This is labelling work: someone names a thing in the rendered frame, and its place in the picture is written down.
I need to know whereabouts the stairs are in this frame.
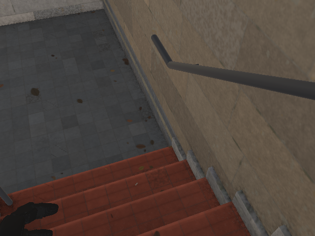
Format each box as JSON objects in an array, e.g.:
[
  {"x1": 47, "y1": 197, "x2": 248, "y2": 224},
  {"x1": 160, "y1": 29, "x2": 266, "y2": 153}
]
[{"x1": 0, "y1": 146, "x2": 251, "y2": 236}]

